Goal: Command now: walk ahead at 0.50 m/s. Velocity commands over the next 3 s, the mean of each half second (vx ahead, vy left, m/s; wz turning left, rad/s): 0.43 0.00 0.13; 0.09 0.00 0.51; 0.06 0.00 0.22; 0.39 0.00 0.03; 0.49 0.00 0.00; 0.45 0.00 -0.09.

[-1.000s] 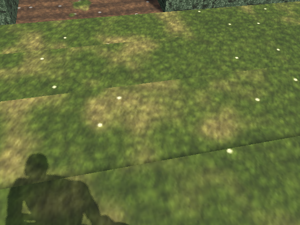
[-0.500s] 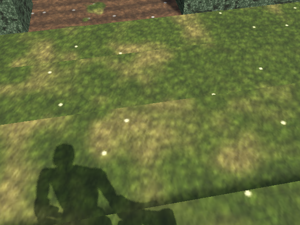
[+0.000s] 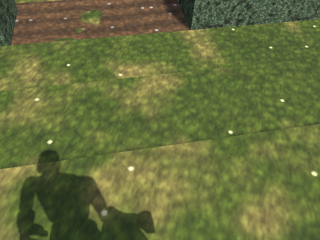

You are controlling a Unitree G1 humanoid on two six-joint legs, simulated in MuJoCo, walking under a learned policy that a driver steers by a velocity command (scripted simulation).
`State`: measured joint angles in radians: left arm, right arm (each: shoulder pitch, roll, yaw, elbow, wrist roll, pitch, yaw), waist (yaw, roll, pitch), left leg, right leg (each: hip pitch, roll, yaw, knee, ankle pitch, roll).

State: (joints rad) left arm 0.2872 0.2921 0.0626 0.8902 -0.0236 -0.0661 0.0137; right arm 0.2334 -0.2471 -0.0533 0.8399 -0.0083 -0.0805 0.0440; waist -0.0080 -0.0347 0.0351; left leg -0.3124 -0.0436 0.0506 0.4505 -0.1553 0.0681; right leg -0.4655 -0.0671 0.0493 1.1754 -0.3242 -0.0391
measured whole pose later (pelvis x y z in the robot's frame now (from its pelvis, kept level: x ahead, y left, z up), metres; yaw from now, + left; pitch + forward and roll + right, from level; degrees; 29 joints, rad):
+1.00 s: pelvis +0.43 -0.12 -0.16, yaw +22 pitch +0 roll -1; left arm 0.18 0.31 0.07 0.85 0.00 0.02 0.05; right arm 0.09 -0.27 -0.09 0.59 0.02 0.07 0.00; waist 0.03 -0.01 0.00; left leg -0.49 0.05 0.04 0.80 -0.23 -0.01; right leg -0.24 -0.10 -0.24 0.52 -0.26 0.00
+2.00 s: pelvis +0.65 +0.01 -0.16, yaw +27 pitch +3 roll +0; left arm 0.01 0.23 0.05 0.74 -0.02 -0.07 -0.05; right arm 0.51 -0.20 -0.06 0.88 0.02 -0.05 -0.03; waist -0.08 -0.03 0.01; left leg 0.05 -0.03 0.01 0.30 -0.40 0.04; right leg -0.68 -0.03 -0.01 0.64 0.03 -0.02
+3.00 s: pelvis +1.13 +0.40 -0.32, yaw +23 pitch +1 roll +1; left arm 0.28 0.25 0.07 0.81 -0.03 -0.02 0.06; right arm 0.30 -0.19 -0.03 0.99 -0.03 -0.09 0.03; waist 0.00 -0.07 0.04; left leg -0.30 -0.01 0.11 0.60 -0.31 0.03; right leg -0.69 -0.04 0.10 1.35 -0.27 0.02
